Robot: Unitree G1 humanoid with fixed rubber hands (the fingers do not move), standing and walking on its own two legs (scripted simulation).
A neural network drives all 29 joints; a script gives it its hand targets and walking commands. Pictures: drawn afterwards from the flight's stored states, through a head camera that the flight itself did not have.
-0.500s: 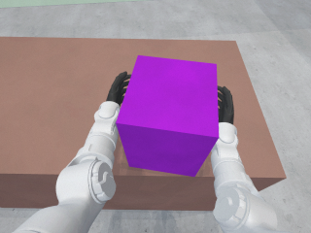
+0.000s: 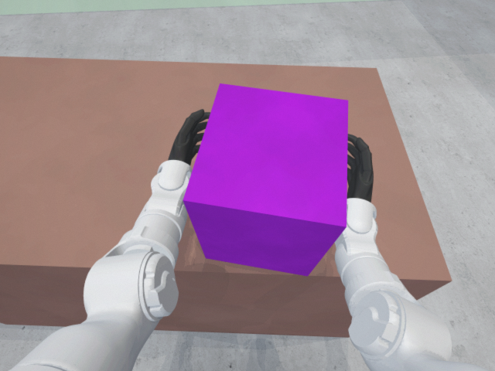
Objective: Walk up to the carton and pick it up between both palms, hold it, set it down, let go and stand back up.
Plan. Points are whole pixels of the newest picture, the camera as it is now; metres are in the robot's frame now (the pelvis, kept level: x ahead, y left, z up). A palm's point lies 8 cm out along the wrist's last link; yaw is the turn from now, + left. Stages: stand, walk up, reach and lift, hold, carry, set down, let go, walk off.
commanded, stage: reach and lift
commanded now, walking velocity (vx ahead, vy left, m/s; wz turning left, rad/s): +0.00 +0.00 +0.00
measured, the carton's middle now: (268, 189) +0.40 -0.01 +0.04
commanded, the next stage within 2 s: none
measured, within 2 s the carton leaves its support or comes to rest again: neither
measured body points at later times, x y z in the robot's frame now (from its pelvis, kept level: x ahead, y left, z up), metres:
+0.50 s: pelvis -0.01 -0.01 +0.00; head +0.05 +0.00 +0.44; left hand +0.46 +0.11 +0.08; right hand +0.40 -0.18 +0.06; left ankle -0.03 +0.12 -0.75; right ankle +0.01 -0.15 -0.75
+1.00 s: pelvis +0.00 +0.00 +0.00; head +0.00 +0.00 +0.45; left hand +0.45 +0.10 +0.13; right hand +0.40 -0.19 +0.12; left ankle -0.03 +0.12 -0.75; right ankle +0.01 -0.15 -0.75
